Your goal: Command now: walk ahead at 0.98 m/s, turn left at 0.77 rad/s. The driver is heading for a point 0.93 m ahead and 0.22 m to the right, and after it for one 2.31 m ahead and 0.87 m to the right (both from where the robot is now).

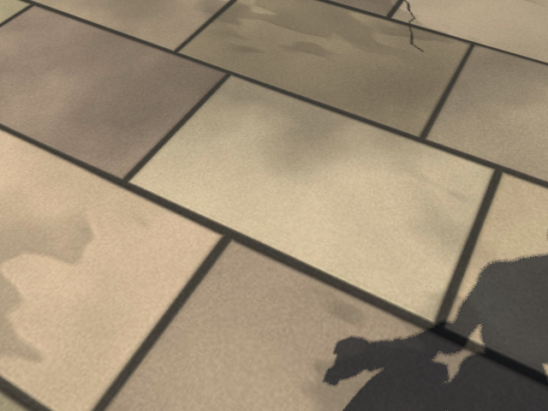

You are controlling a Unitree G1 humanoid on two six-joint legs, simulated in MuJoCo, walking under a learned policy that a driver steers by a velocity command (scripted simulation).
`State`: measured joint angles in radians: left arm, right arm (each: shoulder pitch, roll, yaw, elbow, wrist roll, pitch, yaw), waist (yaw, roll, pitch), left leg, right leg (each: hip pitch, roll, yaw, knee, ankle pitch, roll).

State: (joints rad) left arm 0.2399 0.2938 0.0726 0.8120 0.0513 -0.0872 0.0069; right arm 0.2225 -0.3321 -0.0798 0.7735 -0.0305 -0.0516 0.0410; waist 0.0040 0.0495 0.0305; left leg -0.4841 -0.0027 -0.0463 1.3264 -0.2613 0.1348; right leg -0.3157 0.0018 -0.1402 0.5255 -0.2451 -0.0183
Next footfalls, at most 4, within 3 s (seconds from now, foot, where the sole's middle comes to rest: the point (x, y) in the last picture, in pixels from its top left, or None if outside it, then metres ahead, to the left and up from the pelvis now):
0.28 left None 0.46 0.13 -0.77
0.74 right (329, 269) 0.84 -0.11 -0.77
1.12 left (352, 178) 1.18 -0.21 -0.77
1.42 right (390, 225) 0.99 -0.30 -0.77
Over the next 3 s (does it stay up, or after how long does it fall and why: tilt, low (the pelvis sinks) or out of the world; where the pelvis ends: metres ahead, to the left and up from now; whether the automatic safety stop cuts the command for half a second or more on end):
stays up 2.17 -0.57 0.01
